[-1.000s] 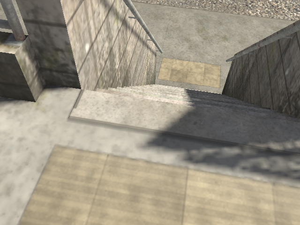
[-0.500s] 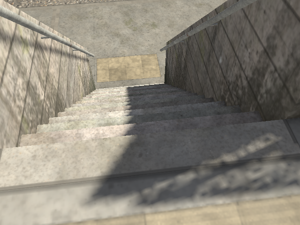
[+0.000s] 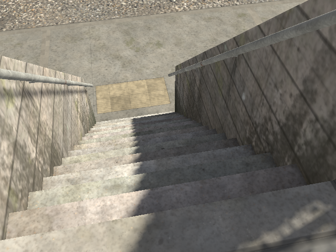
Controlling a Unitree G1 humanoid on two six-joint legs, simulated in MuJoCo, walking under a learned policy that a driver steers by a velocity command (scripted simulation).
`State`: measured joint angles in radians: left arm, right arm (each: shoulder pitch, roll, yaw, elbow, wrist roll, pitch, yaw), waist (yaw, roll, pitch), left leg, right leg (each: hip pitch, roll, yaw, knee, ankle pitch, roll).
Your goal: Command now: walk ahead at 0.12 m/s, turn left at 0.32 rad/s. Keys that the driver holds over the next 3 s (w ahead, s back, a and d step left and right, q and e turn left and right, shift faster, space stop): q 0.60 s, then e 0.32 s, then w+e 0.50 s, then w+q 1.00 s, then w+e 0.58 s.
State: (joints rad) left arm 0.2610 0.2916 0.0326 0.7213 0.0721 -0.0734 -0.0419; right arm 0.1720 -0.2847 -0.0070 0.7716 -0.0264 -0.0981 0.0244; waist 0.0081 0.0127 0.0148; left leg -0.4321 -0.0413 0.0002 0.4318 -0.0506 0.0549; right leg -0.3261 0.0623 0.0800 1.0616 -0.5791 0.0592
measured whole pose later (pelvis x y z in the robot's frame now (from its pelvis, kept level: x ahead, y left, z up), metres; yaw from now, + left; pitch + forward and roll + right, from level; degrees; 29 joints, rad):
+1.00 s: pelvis +0.06 -0.01 +0.01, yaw +16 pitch +1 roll +0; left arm 0.26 0.28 0.05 0.72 0.06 -0.06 -0.01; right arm 0.21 -0.28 -0.07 0.68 -0.03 -0.09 -0.02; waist 0.01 0.00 0.01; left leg -0.21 0.05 0.15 0.44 -0.26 0.03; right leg -0.40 -0.04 -0.02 0.96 -0.54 -0.01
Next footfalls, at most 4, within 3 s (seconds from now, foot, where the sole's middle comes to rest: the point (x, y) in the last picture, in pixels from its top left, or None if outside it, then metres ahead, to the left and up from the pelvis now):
0.30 right None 0.11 -0.12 -0.77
0.74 left None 0.05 0.12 -0.77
1.22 right None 0.15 -0.15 -0.77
1.70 left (172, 251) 0.47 0.03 -0.77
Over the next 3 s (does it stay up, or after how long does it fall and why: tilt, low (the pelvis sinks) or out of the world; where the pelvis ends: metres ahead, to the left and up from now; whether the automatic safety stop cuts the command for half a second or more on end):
stays up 0.76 0.12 -0.29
